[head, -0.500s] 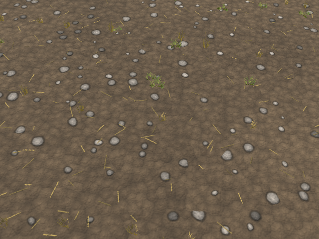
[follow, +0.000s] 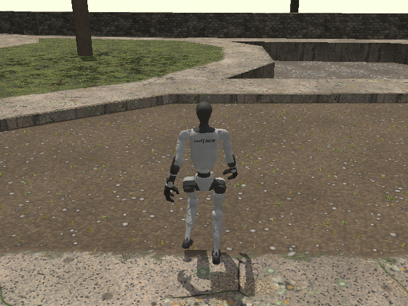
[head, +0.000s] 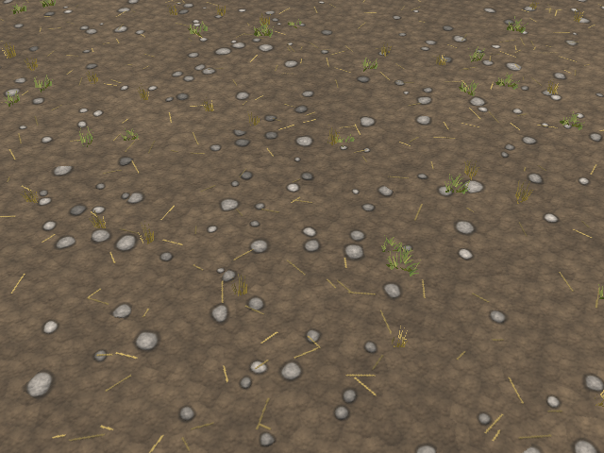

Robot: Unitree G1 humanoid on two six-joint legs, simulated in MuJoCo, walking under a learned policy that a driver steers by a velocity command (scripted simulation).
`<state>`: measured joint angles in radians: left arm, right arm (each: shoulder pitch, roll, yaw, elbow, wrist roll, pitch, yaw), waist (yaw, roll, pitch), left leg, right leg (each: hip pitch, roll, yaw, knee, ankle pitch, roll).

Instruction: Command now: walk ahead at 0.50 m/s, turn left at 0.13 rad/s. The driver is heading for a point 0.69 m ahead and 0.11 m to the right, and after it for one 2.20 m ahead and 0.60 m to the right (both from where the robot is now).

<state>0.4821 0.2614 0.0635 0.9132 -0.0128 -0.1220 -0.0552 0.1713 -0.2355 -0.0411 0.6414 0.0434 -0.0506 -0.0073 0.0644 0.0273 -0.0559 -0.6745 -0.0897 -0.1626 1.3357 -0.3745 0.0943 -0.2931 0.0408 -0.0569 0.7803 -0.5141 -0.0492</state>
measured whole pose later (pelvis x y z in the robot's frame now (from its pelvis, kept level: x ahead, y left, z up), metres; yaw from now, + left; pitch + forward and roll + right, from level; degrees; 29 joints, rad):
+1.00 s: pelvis +0.59 -0.05 -0.15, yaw -13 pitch +3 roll +1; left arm 0.31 0.25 0.06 0.72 -0.01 -0.06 -0.02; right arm 0.14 -0.28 -0.05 0.79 -0.02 -0.09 -0.01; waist 0.02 0.02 0.02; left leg -0.63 0.07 -0.08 0.99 -0.25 -0.01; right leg -0.28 0.11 0.08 0.40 -0.16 -0.11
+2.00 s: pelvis +1.05 -0.27 -0.15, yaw -33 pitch +1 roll +0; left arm 0.31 0.27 0.05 0.73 0.00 -0.08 -0.03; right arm 0.19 -0.31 -0.05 0.81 0.01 -0.07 0.01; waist 0.02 0.04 0.02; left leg -0.62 0.12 -0.03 1.03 -0.24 -0.01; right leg -0.19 0.05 -0.03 0.33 -0.16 -0.07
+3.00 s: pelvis +1.50 -0.54 -0.15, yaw -29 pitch +1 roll +0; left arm 0.19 0.25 0.05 0.78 0.01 -0.09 -0.03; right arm 0.30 -0.30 -0.05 0.89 0.03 -0.06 0.00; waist -0.01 0.04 0.04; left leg -0.44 0.05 -0.06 1.14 -0.34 0.03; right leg -0.29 0.02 -0.09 0.44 -0.17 -0.06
